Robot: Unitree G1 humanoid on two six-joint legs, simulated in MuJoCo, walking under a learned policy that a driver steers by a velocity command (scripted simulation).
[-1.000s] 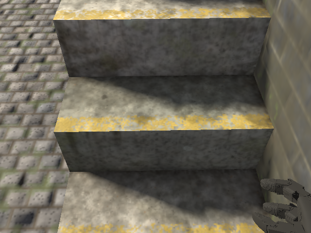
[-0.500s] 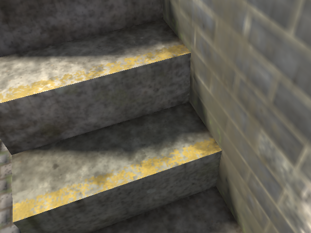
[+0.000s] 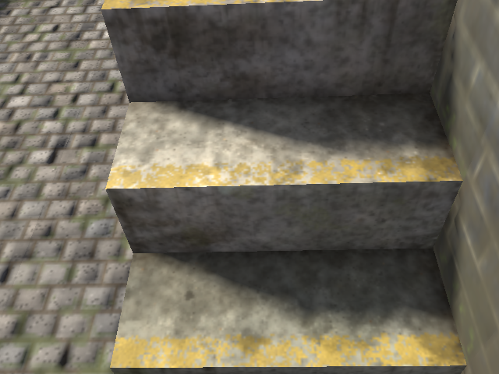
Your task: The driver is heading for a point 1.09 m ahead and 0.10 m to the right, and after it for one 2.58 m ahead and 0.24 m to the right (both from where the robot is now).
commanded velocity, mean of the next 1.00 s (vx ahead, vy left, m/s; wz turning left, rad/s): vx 0.99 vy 0.00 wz -0.30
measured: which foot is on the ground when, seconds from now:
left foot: up 0.00-0.16, down 0.18-0.76, up 0.78-1.00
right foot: down 0.00-0.18, up 0.20-0.72, down 0.74-1.00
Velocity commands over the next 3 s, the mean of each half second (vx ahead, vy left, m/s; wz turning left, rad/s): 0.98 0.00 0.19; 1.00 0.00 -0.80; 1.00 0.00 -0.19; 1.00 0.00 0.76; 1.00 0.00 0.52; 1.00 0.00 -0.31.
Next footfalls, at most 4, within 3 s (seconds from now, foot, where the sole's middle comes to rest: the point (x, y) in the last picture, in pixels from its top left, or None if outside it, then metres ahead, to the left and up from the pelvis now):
0.18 left None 0.28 0.19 -0.55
0.74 right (295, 318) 0.45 -0.07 -0.34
1.24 left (235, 139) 0.72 0.01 -0.14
1.58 right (389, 144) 0.67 -0.27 -0.14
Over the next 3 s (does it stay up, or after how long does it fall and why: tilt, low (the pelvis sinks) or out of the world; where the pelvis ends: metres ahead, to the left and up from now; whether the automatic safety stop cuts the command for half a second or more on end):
stays up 1.16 -0.04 1.02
